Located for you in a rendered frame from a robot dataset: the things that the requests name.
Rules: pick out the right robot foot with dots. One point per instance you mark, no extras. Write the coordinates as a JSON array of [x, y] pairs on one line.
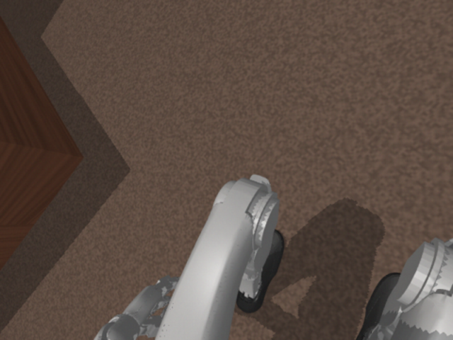
[[376, 304]]

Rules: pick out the left robot hand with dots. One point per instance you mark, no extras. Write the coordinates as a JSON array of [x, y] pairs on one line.
[[148, 301]]

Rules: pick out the left robot arm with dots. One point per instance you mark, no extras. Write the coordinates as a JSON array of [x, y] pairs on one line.
[[120, 327]]

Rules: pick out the left robot foot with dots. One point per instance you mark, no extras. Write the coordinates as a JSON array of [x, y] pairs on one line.
[[248, 304]]

